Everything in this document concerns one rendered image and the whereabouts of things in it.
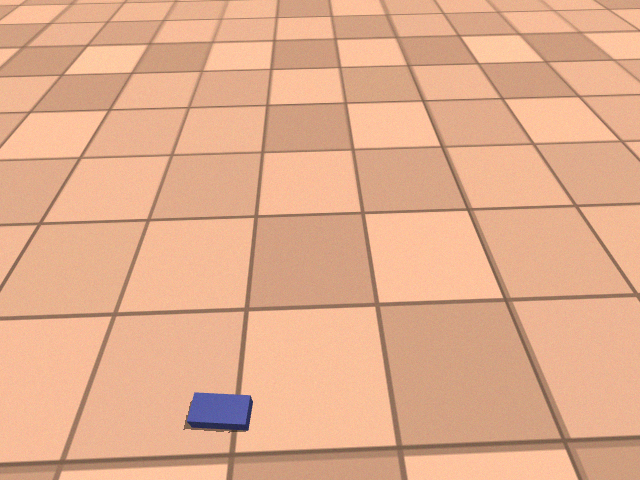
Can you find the carton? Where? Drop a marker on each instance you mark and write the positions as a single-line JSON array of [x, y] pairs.
[[220, 411]]

